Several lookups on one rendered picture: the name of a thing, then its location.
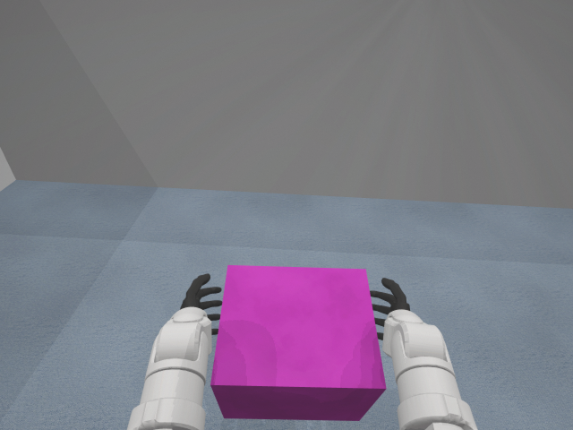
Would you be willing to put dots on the robot right hand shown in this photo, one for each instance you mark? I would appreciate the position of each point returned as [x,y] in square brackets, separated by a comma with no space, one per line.
[397,301]

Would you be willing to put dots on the robot left hand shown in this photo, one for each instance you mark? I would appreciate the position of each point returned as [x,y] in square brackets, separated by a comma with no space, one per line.
[194,295]

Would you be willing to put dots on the left robot forearm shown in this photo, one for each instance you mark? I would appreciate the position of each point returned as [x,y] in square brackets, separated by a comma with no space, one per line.
[176,375]

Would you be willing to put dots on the right robot forearm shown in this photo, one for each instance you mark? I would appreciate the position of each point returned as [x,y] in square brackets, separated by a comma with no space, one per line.
[427,387]

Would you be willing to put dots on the carton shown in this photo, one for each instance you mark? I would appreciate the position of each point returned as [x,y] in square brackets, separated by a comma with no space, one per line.
[296,343]

